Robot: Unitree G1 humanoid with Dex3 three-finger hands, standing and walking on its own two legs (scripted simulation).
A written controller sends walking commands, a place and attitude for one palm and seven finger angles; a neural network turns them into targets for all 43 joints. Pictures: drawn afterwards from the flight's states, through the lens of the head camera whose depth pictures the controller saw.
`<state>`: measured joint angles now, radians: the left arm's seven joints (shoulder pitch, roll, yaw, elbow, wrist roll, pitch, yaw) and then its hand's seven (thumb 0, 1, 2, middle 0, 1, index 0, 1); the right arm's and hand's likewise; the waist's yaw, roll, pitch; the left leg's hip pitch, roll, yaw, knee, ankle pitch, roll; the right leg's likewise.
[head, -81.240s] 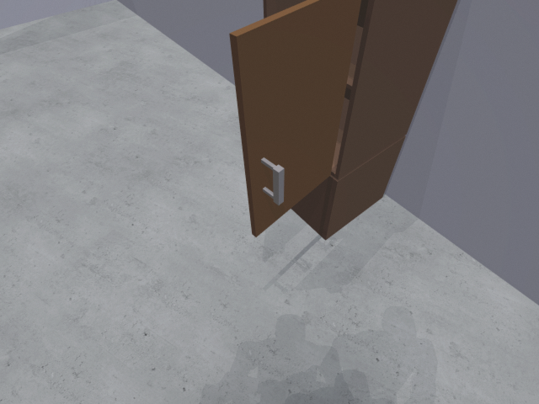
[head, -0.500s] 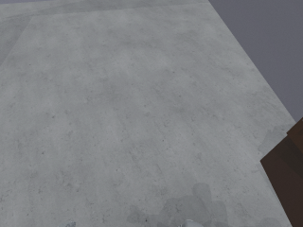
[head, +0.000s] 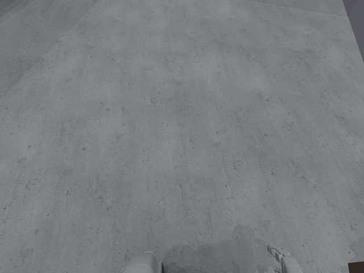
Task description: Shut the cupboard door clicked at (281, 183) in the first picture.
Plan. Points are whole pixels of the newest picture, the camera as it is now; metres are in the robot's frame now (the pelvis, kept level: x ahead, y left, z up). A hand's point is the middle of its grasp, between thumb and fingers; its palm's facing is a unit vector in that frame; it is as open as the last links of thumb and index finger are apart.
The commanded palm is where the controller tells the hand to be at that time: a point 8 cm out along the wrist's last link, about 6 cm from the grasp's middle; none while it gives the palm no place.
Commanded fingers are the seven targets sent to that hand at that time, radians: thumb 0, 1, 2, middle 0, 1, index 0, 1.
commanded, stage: turn to face it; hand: left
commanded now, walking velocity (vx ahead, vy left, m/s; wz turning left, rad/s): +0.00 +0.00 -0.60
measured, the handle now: out of the picture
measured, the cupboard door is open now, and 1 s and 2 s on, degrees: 7 7 7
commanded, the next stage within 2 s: none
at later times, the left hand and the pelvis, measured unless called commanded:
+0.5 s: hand (111, 265) +0.13 +0.18 -0.16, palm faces -0.18 -0.96 -0.22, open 7.4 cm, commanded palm none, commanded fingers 0.00 0.90 0.90 -0.20 -0.30 -0.20 -0.30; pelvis +0.05 +0.00 +0.02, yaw -16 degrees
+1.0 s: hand (166, 205) +0.28 +0.07 -0.13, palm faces -0.57 -0.77 -0.29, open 7.3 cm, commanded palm none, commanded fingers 0.00 0.90 0.90 -0.20 -0.30 -0.20 -0.30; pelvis +0.05 -0.02 +0.01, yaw -35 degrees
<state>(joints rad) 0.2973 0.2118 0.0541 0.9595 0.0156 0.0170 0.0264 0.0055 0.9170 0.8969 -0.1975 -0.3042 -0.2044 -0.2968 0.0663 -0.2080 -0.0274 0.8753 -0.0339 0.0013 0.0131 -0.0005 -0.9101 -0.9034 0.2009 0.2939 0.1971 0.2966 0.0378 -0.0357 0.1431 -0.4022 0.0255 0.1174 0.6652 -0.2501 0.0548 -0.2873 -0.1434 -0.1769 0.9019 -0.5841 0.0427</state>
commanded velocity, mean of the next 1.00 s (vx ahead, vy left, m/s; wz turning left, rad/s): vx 0.00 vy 0.00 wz -0.60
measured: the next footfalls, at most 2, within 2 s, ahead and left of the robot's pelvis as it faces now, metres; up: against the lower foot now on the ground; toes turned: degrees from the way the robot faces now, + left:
right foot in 0.24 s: +0.07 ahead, -0.14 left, +0.00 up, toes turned -10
left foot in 0.52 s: +0.12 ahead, +0.10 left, +0.00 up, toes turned -16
